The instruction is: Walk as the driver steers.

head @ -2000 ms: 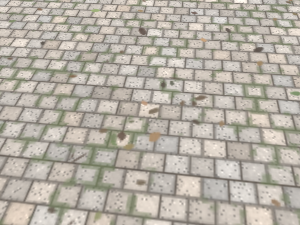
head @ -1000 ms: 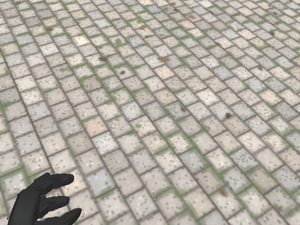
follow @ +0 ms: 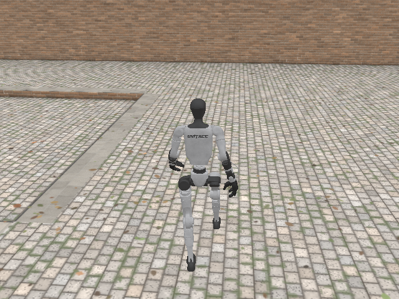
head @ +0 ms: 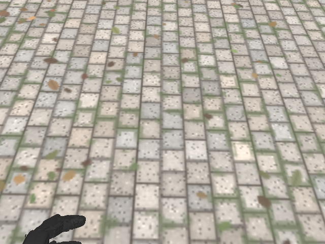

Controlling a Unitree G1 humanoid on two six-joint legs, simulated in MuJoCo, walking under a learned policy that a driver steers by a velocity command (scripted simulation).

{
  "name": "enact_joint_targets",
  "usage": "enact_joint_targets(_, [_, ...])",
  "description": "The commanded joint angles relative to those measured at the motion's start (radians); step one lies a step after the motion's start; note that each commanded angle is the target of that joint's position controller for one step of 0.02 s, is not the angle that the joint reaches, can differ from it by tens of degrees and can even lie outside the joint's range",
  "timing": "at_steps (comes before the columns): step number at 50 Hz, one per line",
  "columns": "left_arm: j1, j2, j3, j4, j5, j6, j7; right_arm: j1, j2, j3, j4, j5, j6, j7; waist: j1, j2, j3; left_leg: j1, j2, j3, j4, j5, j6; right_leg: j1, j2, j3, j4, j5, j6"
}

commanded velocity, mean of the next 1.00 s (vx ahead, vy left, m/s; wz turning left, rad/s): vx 0.98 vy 0.00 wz -0.44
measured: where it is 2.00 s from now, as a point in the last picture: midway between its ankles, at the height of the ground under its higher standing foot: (202, 101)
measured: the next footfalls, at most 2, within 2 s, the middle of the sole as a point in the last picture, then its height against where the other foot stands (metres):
right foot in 0.10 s outside the picture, level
left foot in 0.52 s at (138, 176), level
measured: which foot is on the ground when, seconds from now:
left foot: down 0.00-0.08, up 0.10-0.50, down 0.52-0.96, up 0.98-1.00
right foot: up 0.00-0.08, down 0.10-0.52, up 0.54-0.94, down 0.96-1.00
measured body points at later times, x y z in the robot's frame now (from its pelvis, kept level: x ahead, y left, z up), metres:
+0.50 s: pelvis +0.52 -0.03 +0.00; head +0.54 -0.03 +0.45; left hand +0.59 +0.25 -0.12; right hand +0.72 -0.32 -0.01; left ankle +0.75 +0.06 -0.71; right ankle +0.31 -0.09 -0.72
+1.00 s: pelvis +0.90 -0.21 -0.01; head +0.93 -0.23 +0.43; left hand +1.25 -0.19 -0.04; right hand +0.69 -0.39 -0.14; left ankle +0.77 +0.05 -0.67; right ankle +0.95 -0.40 -0.72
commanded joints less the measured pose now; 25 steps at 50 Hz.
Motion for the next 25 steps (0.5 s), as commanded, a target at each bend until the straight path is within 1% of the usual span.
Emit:
enact_joint_targets(1, [-0.133,0.087,0.030,-0.109,-0.017,-0.018,-0.025,0.009,-0.185,-0.038,-0.020,-0.018,0.007,-0.015,0.035,0.096,0.085,-0.108,0.256,0.042,0.015,0.904,0.006,0.159,0.119,-0.076,-0.058,-0.026,-0.049])
enact_joint_targets(2, [-0.100,0.113,0.044,-0.116,-0.020,-0.013,-0.026,0.011,-0.204,-0.041,-0.017,-0.038,0.017,-0.021,0.069,0.141,0.023,-0.026,0.264,0.062,0.116,1.202,-0.023,0.195,0.169,-0.119,-0.025,-0.100,-0.064])
enact_joint_targets(3, [0.004,0.145,0.061,-0.101,-0.025,-0.004,-0.023,0.004,-0.221,-0.045,-0.016,-0.061,0.031,-0.031,0.136,0.198,-0.054,0.005,0.280,0.069,0.278,1.454,-0.044,0.303,0.199,-0.134,0.023,-0.167,-0.083])
enact_joint_targets(4, [0.216,0.188,0.083,-0.048,-0.033,0.015,-0.012,-0.051,-0.230,-0.047,-0.027,-0.083,0.044,-0.038,0.244,0.240,-0.154,-0.031,0.289,0.076,0.512,1.616,-0.056,0.498,0.199,-0.120,0.078,-0.210,-0.108])
enact_joint_targets(5, [0.485,0.221,0.099,0.016,-0.028,0.035,0.004,-0.158,-0.238,-0.046,-0.062,-0.085,0.050,-0.044,0.387,0.193,-0.237,-0.263,0.262,0.097,0.871,1.525,-0.074,0.831,0.128,-0.005,0.058,-0.228,-0.138])
enact_joint_targets(6, [0.532,0.287,0.109,0.054,0.002,0.022,-0.010,0.037,-0.033,0.002,-0.093,-0.069,0.032,-0.028,0.210,-0.262,-0.374,-0.865,0.072,-0.018,1.418,0.147,-0.168,1.344,-0.127,0.521,0.117,-0.560,-0.390])
enact_joint_targets(7, [0.545,0.213,0.110,0.045,0.005,0.026,0.004,-0.023,-0.124,0.013,-0.111,-0.010,-0.019,0.001,0.278,-0.173,-0.549,-0.977,0.004,-0.160,1.490,-0.061,-0.132,1.422,-0.216,0.952,-0.185,-0.952,-0.430])
enact_joint_targets(8, [0.501,0.175,0.102,0.041,0.026,0.025,0.022,-0.181,-0.191,-0.011,-0.162,0.034,-0.048,0.008,0.277,-0.110,-0.328,-1.057,0.064,-0.184,1.419,0.012,-0.076,1.278,-0.175,0.889,-0.262,-0.945,-0.344])
enact_joint_targets(9, [0.434,0.156,0.092,0.031,0.033,0.018,0.019,-0.284,-0.179,0.002,-0.206,0.022,-0.068,0.004,0.231,0.049,-0.200,-1.015,0.096,-0.179,1.315,0.047,-0.044,1.070,-0.134,0.792,-0.296,-0.810,-0.304])
enact_joint_targets(10, [0.373,0.138,0.085,0.022,0.039,0.009,0.016,-0.319,-0.146,0.005,-0.213,0.006,-0.079,0.002,0.167,0.121,-0.093,-0.972,0.106,-0.172,1.236,0.045,-0.037,0.880,-0.096,0.720,-0.312,-0.672,-0.313])
enact_joint_targets(11, [0.320,0.128,0.081,0.005,0.047,0.003,0.020,-0.287,-0.134,0.004,-0.207,-0.010,-0.074,0.002,0.102,0.118,-0.054,-0.900,0.134,-0.182,1.171,0.053,-0.042,0.743,-0.044,0.632,-0.331,-0.572,-0.320])
enact_joint_targets(12, [0.292,0.110,0.076,-0.005,0.037,0.007,0.019,-0.272,-0.132,0.001,-0.200,-0.020,-0.064,0.002,0.072,0.097,-0.015,-0.870,0.142,-0.170,1.123,0.046,-0.057,0.658,-0.005,0.572,-0.346,-0.509,-0.322])
enact_joint_targets(13, [0.283,0.107,0.076,-0.007,0.020,0.011,0.022,-0.259,-0.128,-0.001,-0.202,-0.024,-0.055,0.000,0.050,0.083,0.006,-0.866,0.156,-0.158,1.058,0.041,-0.078,0.599,0.009,0.539,-0.357,-0.486,-0.324])
enact_joint_targets(14, [0.284,0.103,0.074,-0.007,0.005,0.012,0.027,-0.275,-0.129,-0.001,-0.212,-0.027,-0.047,-0.003,0.042,0.079,0.038,-0.855,0.170,-0.142,0.975,0.035,-0.100,0.521,0.016,0.510,-0.365,-0.471,-0.320])
enact_joint_targets(15, [0.286,0.110,0.075,-0.009,-0.002,0.012,0.036,-0.338,-0.122,0.005,-0.243,-0.033,-0.045,-0.005,0.052,0.072,0.078,-0.827,0.169,-0.112,0.865,0.084,-0.121,0.423,0.037,0.469,-0.385,-0.445,-0.312])
enact_joint_targets(16, [0.292,0.131,0.082,-0.010,-0.004,0.013,0.046,-0.418,-0.106,0.013,-0.275,-0.038,-0.046,-0.004,0.076,0.058,0.106,-0.777,0.153,-0.080,0.752,0.187,-0.139,0.338,0.065,0.433,-0.399,-0.427,-0.299])
enact_joint_targets(17, [0.293,0.146,0.089,-0.010,-0.006,0.016,0.055,-0.480,-0.082,0.021,-0.297,-0.038,-0.047,0.000,0.099,0.040,0.118,-0.686,0.136,-0.062,0.621,0.313,-0.149,0.254,0.101,0.386,-0.397,-0.441,-0.267])
enact_joint_targets(18, [0.314,0.157,0.096,-0.004,-0.008,0.019,0.060,-0.520,-0.067,0.023,-0.313,-0.035,-0.048,0.002,0.127,0.021,0.105,-0.571,0.110,-0.048,0.533,0.453,-0.156,0.186,0.114,0.370,-0.399,-0.463,-0.233])
enact_joint_targets(19, [0.350,0.169,0.102,0.006,-0.013,0.022,0.062,-0.538,-0.079,0.015,-0.322,-0.025,-0.047,0.003,0.147,0.006,0.078,-0.481,0.091,-0.056,0.488,0.559,-0.165,0.170,0.104,0.391,-0.399,-0.512,-0.207])
enact_joint_targets(20, [0.370,0.172,0.105,0.014,-0.022,0.024,0.066,-0.540,-0.105,0.002,-0.327,-0.009,-0.045,0.000,0.151,-0.014,0.061,-0.450,0.090,-0.087,0.444,0.595,-0.174,0.215,0.096,0.417,-0.376,-0.557,-0.187])
enact_joint_targets(21, [0.383,0.164,0.104,0.019,-0.030,0.026,0.068,-0.546,-0.129,-0.009,-0.332,0.006,-0.043,-0.003,0.153,-0.030,0.051,-0.455,0.093,-0.112,0.403,0.581,-0.179,0.289,0.089,0.438,-0.342,-0.580,-0.170])
enact_joint_targets(22, [0.397,0.153,0.104,0.023,-0.034,0.031,0.071,-0.558,-0.146,-0.017,-0.337,0.017,-0.043,-0.007,0.155,-0.039,0.047,-0.470,0.099,-0.132,0.366,0.546,-0.178,0.369,0.080,0.458,-0.300,-0.582,-0.155])
enact_joint_targets(23, [0.411,0.145,0.105,0.028,-0.033,0.039,0.072,-0.556,-0.163,-0.026,-0.337,0.024,-0.046,-0.009,0.148,-0.044,0.037,-0.472,0.098,-0.135,0.341,0.496,-0.171,0.444,0.068,0.475,-0.246,-0.541,-0.141])
enact_joint_targets(24, [0.412,0.147,0.107,0.028,-0.023,0.047,0.072,-0.494,-0.192,-0.045,-0.325,0.028,-0.050,-0.013,0.108,-0.060,-0.004,-0.422,0.090,-0.128,0.350,0.411,-0.154,0.503,0.060,0.479,-0.146,-0.413,-0.121])
enact_joint_targets(25, [0.391,0.151,0.106,0.020,-0.007,0.054,0.064,-0.348,-0.225,-0.069,-0.305,0.033,-0.051,-0.017,0.013,-0.062,-0.100,-0.293,0.105,-0.111,0.372,0.328,-0.130,0.533,0.083,0.441,0.043,-0.245,-0.084])
Keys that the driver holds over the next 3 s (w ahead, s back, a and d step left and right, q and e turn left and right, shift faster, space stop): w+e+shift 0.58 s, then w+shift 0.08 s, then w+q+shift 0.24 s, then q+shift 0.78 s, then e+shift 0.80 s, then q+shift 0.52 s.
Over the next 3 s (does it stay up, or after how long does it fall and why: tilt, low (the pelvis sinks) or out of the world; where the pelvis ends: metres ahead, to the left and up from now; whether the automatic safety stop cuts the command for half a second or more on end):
stays up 1.23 -0.35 0.01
